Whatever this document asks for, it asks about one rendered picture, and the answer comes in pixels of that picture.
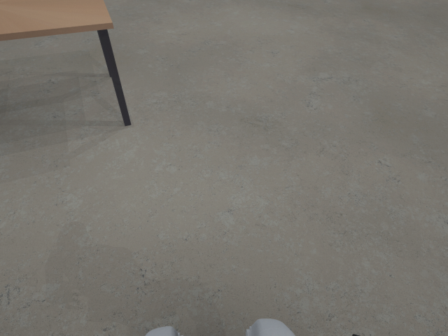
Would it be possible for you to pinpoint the table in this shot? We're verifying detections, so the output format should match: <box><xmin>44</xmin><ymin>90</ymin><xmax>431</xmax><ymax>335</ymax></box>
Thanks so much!
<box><xmin>0</xmin><ymin>0</ymin><xmax>131</xmax><ymax>126</ymax></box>

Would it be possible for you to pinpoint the right robot thigh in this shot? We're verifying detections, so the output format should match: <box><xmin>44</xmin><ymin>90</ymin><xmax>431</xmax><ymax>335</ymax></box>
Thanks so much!
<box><xmin>246</xmin><ymin>318</ymin><xmax>295</xmax><ymax>336</ymax></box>

